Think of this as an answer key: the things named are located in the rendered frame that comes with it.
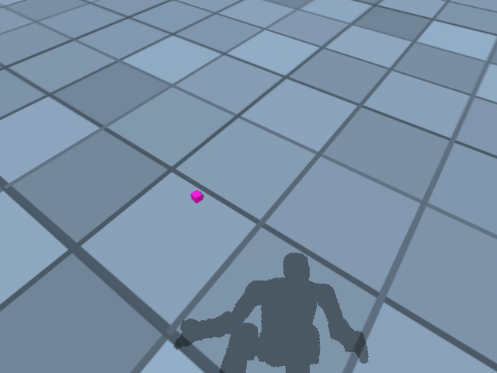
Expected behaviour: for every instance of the cube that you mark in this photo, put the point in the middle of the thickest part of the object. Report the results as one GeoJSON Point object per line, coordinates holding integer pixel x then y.
{"type": "Point", "coordinates": [196, 196]}

